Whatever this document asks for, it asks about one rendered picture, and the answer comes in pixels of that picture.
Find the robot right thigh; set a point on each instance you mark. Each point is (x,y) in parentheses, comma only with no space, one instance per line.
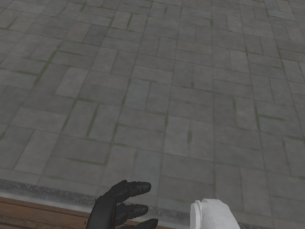
(211,213)

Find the robot left hand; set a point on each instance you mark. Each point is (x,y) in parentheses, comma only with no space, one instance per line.
(106,214)

